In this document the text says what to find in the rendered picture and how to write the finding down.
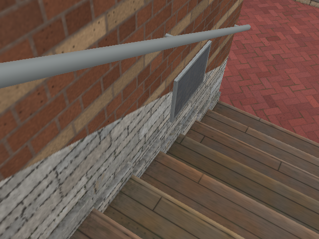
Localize stairs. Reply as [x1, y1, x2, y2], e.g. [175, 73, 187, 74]
[70, 100, 319, 239]

